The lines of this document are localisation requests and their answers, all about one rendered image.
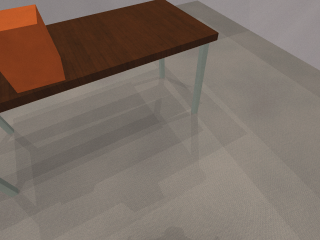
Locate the table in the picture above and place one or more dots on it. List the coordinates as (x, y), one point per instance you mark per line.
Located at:
(100, 45)

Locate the carton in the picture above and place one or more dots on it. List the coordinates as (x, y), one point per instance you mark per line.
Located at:
(28, 56)

